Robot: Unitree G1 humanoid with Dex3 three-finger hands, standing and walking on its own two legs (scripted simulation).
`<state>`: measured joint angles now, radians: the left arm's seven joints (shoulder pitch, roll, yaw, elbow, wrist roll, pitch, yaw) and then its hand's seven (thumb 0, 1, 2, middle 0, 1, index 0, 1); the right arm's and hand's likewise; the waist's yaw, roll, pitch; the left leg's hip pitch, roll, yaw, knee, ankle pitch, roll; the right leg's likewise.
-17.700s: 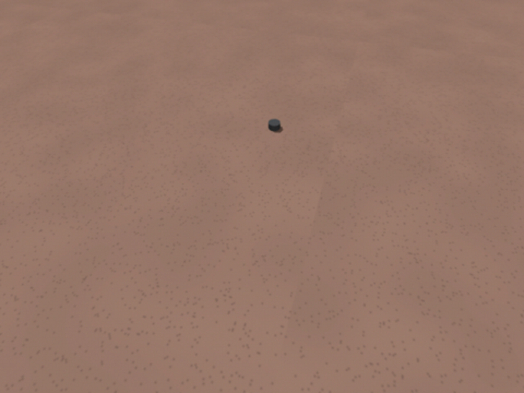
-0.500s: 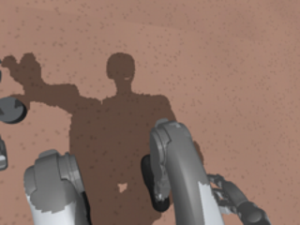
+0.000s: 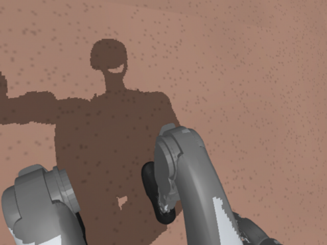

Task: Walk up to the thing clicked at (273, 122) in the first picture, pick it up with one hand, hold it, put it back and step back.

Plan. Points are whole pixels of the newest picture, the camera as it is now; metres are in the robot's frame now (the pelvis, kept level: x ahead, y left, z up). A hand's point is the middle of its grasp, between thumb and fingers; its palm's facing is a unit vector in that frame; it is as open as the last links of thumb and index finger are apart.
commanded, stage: rest palm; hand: left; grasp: from above
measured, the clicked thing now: out of the picture +0.45 +0.32 -0.28
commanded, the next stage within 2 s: close in 0.52 s
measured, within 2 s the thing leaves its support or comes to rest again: neither
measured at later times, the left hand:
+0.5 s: hand out of the picture +0.44 +0.33 -0.25, palm faces -0.45 -0.17 -0.88, open 14.2 cm
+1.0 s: hand out of the picture +0.44 +0.31 -0.25, palm faces -0.42 -0.13 -0.90, open 13.0 cm
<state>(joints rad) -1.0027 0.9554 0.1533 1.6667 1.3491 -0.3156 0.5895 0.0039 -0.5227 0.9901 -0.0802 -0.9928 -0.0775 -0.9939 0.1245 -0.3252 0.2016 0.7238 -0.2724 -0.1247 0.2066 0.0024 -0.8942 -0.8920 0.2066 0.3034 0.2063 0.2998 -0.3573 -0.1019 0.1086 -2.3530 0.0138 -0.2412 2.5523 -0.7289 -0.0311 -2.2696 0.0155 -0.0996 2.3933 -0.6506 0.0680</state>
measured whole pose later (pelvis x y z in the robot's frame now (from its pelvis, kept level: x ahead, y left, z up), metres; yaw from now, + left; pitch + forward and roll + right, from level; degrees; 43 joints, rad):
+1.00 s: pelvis -0.01 +0.01 +0.00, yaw -3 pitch +26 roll -15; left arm -1.04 0.99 0.12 1.79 1.31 -0.22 0.70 0.00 -0.31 0.83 -0.18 -0.99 -0.21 -0.95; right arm 0.06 -0.36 0.28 0.70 -0.30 -0.29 0.30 0.00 -0.90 -0.89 0.20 0.30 0.20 0.30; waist -0.39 -0.15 0.18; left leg -2.35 0.02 -0.28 2.58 -0.72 -0.01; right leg -2.24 0.04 -0.13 2.38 -0.62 0.09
